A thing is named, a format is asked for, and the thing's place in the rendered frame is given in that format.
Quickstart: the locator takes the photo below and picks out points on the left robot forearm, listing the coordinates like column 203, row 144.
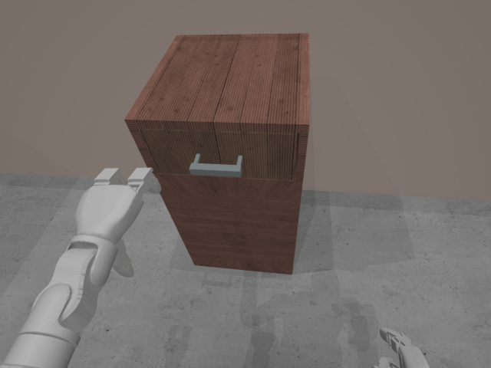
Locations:
column 65, row 307

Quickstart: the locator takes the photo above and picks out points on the drawer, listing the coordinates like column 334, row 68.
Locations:
column 265, row 155

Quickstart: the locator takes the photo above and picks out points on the left robot hand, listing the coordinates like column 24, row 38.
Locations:
column 110, row 206

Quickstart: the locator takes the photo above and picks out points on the cabinet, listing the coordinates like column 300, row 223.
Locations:
column 247, row 82

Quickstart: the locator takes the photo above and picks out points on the handle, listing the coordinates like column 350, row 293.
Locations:
column 204, row 169

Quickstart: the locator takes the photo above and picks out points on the right robot hand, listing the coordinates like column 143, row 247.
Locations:
column 409, row 356

